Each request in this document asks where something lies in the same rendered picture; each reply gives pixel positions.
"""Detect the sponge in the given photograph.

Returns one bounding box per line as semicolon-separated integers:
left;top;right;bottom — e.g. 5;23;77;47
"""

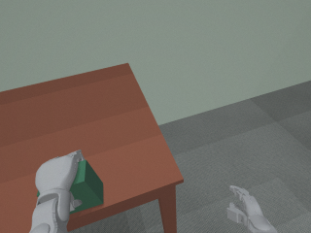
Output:
37;160;104;215

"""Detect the robot right forearm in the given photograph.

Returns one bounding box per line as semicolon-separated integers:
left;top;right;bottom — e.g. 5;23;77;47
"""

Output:
246;215;278;233

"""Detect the left robot hand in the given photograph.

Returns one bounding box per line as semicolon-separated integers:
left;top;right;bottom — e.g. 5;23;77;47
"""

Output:
35;150;85;212

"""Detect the table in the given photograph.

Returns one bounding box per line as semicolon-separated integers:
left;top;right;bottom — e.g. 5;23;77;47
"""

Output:
0;63;184;233

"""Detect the right robot hand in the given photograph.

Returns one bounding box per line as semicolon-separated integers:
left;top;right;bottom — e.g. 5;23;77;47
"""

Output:
226;185;263;229

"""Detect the robot left forearm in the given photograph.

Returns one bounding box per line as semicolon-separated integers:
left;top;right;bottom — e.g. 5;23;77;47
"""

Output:
29;188;71;233

